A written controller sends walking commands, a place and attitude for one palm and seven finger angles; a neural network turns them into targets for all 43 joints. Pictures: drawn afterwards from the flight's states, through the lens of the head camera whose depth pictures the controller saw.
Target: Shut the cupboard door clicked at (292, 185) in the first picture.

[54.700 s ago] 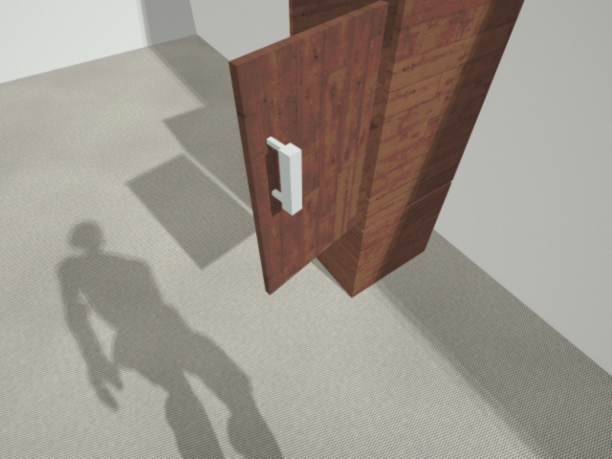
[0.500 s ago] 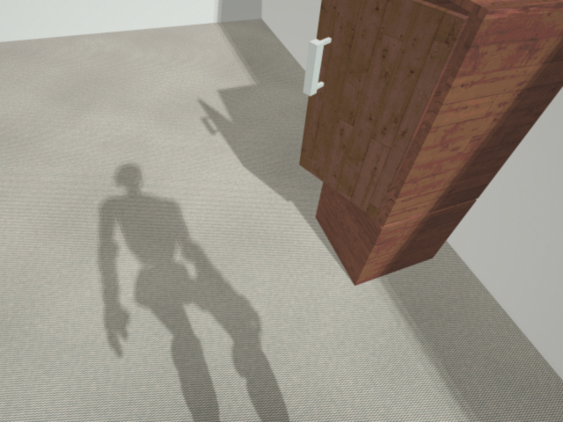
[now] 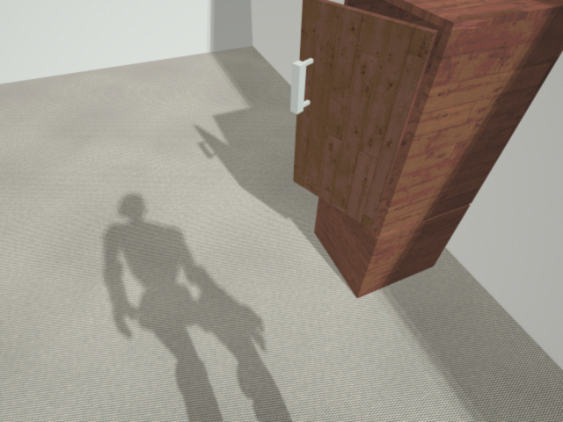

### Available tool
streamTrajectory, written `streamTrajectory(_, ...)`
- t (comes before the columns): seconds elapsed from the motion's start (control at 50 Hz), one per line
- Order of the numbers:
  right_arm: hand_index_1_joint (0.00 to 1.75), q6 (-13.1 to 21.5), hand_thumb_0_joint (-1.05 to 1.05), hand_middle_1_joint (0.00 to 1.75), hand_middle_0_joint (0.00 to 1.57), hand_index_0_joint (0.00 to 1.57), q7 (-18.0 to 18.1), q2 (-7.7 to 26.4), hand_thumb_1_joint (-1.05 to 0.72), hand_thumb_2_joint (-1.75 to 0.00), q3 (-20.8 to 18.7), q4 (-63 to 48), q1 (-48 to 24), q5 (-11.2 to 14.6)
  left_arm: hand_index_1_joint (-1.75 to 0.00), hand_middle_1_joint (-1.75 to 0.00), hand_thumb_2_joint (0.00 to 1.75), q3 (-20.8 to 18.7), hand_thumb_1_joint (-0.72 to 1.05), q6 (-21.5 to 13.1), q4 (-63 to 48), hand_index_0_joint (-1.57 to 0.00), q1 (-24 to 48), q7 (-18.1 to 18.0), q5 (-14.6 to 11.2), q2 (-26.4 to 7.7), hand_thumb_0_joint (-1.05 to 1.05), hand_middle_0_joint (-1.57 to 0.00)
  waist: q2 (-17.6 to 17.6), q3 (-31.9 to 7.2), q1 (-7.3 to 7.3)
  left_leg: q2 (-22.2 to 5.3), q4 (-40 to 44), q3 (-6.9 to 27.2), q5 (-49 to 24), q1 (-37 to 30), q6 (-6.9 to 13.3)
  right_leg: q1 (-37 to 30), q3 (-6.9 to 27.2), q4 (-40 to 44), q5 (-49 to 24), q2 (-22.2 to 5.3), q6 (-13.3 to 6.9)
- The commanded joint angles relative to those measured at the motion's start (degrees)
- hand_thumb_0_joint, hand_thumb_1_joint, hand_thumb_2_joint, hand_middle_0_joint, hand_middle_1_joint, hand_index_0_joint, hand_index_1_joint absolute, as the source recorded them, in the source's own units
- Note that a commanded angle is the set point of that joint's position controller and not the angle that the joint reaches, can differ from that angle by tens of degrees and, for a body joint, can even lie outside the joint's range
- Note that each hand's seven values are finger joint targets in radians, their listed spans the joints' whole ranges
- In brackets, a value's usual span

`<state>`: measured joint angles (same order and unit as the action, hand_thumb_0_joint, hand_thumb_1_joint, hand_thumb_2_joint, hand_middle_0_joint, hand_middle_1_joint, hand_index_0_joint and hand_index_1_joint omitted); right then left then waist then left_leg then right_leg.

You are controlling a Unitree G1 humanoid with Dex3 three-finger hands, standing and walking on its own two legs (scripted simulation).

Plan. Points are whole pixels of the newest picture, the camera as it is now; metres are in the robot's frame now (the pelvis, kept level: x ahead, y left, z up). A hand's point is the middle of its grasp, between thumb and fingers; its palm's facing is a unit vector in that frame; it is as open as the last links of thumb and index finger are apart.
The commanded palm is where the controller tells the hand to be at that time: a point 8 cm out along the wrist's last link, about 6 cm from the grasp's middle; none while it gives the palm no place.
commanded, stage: let the arm hang, fingers relaxed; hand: left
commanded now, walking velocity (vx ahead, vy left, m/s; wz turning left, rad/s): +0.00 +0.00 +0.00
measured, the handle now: (303, 85) +0.93 -0.02 +0.04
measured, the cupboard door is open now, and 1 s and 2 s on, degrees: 23 23 23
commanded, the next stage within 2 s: look to check the result in 0.12 s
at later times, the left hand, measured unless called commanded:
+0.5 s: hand out of the picture +0.06 +0.23 -0.16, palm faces -0.01 -0.95 -0.32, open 7.4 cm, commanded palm none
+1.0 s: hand out of the picture +0.11 +0.21 -0.16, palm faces +0.04 -0.95 -0.31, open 7.4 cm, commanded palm none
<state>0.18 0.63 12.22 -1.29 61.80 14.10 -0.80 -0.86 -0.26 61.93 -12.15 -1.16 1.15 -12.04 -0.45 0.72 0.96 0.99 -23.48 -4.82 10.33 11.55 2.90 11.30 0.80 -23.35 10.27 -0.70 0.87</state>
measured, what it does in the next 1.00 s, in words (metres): stands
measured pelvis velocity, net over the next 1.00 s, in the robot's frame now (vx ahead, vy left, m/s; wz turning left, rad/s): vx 0.04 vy -0.02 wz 0.05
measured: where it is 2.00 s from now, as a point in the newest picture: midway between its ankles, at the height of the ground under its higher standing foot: outside the picture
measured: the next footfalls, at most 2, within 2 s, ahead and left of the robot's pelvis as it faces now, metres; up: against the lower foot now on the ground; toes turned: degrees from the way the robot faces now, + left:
right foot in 1.56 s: +0.10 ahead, -0.13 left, +0.00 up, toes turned +24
left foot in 1.92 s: -0.04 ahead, +0.10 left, +0.00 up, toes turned +41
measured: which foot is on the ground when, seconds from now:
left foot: down 0.00-1.00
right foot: down 0.00-1.00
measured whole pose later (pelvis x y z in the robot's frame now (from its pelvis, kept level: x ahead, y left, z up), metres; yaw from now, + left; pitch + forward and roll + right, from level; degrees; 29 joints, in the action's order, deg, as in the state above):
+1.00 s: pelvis +0.04 -0.02 +0.00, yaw +3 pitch -1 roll +0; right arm -0.7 0.6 16.9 -0.7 62.3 8.4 -0.5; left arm -0.9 0.0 62.7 -7.4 -1.4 0.4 -16.1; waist -0.3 2.4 1.3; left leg 0.6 -21.1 -1.5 12.0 8.2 0.7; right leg 7.0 -2.4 -21.3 13.3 -0.2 -0.6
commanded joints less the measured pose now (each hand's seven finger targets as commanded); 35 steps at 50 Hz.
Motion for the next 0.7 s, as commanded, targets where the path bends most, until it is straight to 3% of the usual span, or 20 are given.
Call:
streamTrajectory(0.0, 0.30, 1.30, 0.00, 0.30, 0.20, 0.20, 0.50, 9.62, -0.90, -0.90, -1.70, -2.10, 0.42, -0.12, -0.30, -0.30, 0.90, -2.11, 0.90, -0.99, -1.61, -0.20, -1.75, -0.26, 0.13, -10.21, 0.00, -0.20, 0.37, 1.91, -0.58, -7.43, 7.49, 9.30, 2.89, 0.10, -0.52, 1.10, 4.98, 4.96, 0.44, -4.68, -3.23)
streamTrajectory(0.38, 0.30, 1.28, 0.00, 0.30, 0.20, 0.20, 0.40, 15.58, -0.90, -0.90, -1.57, -1.66, -5.36, 0.22, -0.30, -0.30, 0.90, -1.95, 0.90, -1.46, -0.36, -0.20, 2.32, 0.26, -0.25, -15.34, 0.00, -0.20, 0.68, -0.59, -0.43, -8.28, 7.94, 8.86, -3.79, -5.59, -0.97, -1.76, 5.35, 7.72, -4.07, -5.52, -3.29)
streamTrajectory(0.68, 0.30, 1.30, 0.00, 0.30, 0.20, 0.20, 0.32, 16.80, -0.90, -0.90, -1.28, -1.42, -7.70, 0.17, -0.30, -0.30, 0.90, -1.83, 0.90, -1.69, -0.10, -0.20, 4.11, 0.22, -0.32, -16.70, 0.00, -0.20, 0.72, -1.77, -0.39, -8.50, 8.04, 8.68, -8.91, -7.57, -1.31, -4.04, 4.93, 7.82, -9.59, -6.03, -3.22)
